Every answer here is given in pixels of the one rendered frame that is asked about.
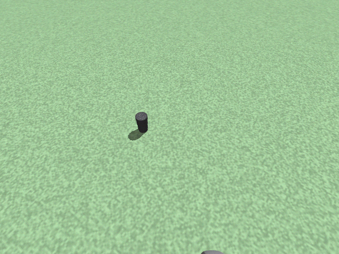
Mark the cup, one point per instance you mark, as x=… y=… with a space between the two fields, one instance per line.
x=142 y=122

